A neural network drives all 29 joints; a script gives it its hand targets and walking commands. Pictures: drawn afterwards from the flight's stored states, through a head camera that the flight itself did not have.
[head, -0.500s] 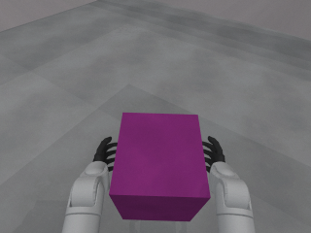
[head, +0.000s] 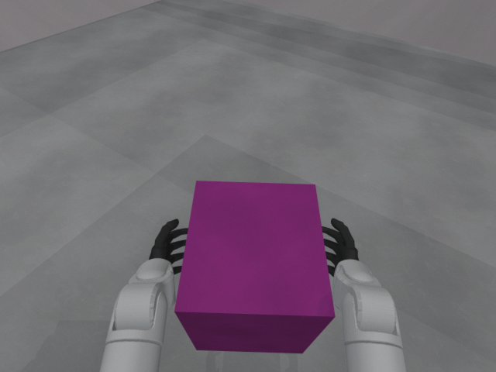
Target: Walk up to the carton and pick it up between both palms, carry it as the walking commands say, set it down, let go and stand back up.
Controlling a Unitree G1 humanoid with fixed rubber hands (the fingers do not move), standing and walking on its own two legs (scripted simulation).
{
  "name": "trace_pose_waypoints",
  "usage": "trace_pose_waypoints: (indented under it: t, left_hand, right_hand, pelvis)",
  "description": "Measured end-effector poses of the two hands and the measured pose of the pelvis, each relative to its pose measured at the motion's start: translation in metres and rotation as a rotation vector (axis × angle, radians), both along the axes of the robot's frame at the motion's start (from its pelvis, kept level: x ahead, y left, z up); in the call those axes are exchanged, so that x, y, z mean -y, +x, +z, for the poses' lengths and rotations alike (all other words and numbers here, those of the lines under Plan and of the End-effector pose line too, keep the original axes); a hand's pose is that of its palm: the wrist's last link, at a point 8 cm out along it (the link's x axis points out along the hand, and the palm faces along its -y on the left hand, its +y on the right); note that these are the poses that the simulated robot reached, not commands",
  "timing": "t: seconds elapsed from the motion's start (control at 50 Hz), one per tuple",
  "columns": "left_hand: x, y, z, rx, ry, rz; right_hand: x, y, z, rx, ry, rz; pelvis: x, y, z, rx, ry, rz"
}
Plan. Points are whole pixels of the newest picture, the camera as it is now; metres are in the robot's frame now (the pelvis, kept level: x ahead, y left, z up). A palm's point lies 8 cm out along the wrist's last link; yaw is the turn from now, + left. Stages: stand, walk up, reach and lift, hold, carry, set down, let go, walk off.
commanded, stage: carry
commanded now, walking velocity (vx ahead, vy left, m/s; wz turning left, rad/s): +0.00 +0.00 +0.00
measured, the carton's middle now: (252, 272) +0.29 -0.01 -0.02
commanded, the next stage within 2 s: none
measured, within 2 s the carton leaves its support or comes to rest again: neither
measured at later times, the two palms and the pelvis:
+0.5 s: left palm (158, 266) +0.27 +0.14 +0.04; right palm (342, 265) +0.28 -0.15 +0.05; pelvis +0.00 +0.00 +0.00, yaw +0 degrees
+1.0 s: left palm (155, 267) +0.26 +0.15 +0.04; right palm (341, 266) +0.27 -0.14 +0.05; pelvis +0.00 +0.01 +0.00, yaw +0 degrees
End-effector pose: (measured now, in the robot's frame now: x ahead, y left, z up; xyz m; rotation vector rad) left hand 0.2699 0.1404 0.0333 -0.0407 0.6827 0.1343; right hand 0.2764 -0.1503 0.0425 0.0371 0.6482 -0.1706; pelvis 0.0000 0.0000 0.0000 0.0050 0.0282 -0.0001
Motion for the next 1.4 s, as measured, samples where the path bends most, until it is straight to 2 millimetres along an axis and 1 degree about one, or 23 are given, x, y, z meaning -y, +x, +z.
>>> trace_pose_waypoints:
  t: [0.36,1.2,1.24,1.32,1.36,1.4]
  left_hand:
    - [-0.003,-0.002,0.001,0.002,-0.001,0.004]
    - [-0.010,-0.007,0.009,0.002,-0.001,0.008]
    - [-0.010,-0.009,0.015,0.014,-0.011,0.019]
    - [-0.014,-0.021,0.038,0.079,-0.020,0.035]
    - [-0.018,-0.028,0.043,0.085,-0.020,0.044]
    - [-0.024,-0.036,0.042,0.075,-0.018,0.056]
  right_hand:
    - [-0.003,0.000,0.001,0.002,-0.001,0.004]
    - [-0.010,-0.005,0.010,0.002,-0.003,0.009]
    - [-0.010,-0.007,0.015,0.014,0.007,0.000]
    - [-0.014,-0.016,0.039,0.079,0.018,0.007]
    - [-0.019,-0.021,0.044,0.085,0.017,0.017]
    - [-0.025,-0.025,0.044,0.075,0.016,0.032]
  pelvis:
    - [-0.002,0.001,0.000,0.001,-0.001,0.003]
    - [-0.008,-0.001,0.001,0.001,-0.001,0.006]
    - [-0.008,-0.001,0.000,0.001,-0.001,0.011]
    - [-0.009,-0.003,-0.005,-0.015,-0.010,0.037]
    - [-0.010,-0.003,-0.009,-0.019,-0.013,0.055]
    - [-0.013,-0.004,-0.013,-0.019,-0.014,0.073]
